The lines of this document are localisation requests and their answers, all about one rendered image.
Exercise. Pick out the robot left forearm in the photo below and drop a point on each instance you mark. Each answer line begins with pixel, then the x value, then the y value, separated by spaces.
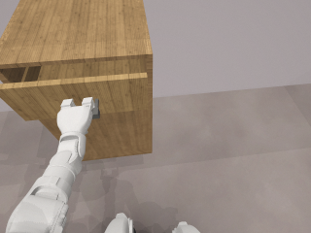
pixel 57 180

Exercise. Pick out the robot left upper arm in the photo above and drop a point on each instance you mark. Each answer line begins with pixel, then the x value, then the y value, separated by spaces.
pixel 40 214

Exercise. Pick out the robot left shin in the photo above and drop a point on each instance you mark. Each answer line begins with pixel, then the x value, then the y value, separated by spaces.
pixel 120 215

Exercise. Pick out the cabinet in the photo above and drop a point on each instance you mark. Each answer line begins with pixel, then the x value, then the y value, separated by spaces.
pixel 57 32

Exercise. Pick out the handle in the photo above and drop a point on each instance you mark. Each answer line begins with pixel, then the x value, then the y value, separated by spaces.
pixel 95 110

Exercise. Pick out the drawer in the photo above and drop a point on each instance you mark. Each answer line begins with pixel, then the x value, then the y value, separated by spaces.
pixel 119 85

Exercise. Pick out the left robot hand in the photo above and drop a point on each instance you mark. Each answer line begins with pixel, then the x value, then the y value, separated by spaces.
pixel 72 118

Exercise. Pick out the robot left thigh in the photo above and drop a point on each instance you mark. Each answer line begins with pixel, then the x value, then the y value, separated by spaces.
pixel 120 225

